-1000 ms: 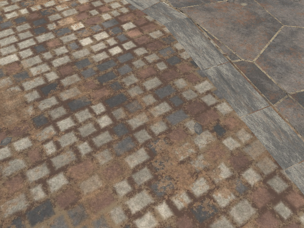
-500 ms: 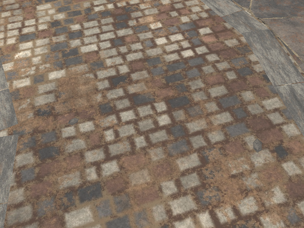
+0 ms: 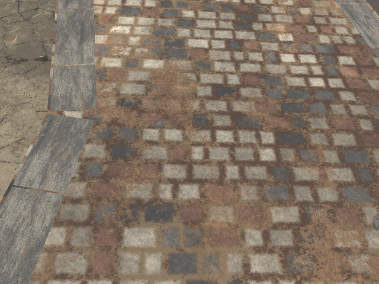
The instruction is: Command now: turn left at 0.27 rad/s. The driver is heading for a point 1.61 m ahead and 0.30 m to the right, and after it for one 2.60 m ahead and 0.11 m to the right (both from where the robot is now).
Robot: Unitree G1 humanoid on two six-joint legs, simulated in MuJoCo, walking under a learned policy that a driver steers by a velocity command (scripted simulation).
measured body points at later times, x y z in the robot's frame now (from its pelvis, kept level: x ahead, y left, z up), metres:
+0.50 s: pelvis +0.01 -0.01 +0.00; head +0.02 -0.01 +0.45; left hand +0.12 +0.26 -0.11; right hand +0.15 -0.26 -0.12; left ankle +0.01 +0.10 -0.74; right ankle +0.00 -0.14 -0.74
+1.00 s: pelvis +0.10 +0.00 +0.00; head +0.11 +0.02 +0.45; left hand +0.21 +0.27 -0.12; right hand +0.10 -0.27 -0.13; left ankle +0.01 +0.10 -0.74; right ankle +0.07 -0.13 -0.66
